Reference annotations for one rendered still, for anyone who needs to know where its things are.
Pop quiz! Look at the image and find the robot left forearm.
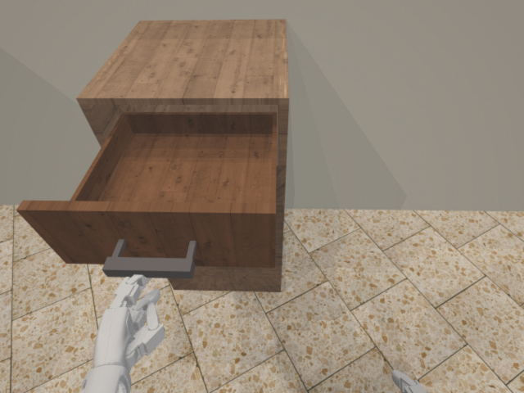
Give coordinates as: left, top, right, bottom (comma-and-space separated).
80, 364, 132, 393

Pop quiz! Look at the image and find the drawer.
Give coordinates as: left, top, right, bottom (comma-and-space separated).
16, 112, 277, 268

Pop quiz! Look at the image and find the cabinet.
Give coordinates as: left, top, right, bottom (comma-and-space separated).
76, 19, 289, 292

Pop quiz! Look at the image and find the handle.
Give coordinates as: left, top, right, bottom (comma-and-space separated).
102, 239, 197, 278

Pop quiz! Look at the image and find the left robot hand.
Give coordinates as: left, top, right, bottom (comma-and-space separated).
93, 274, 165, 373

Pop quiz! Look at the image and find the right robot hand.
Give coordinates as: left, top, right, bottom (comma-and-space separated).
391, 370, 426, 393

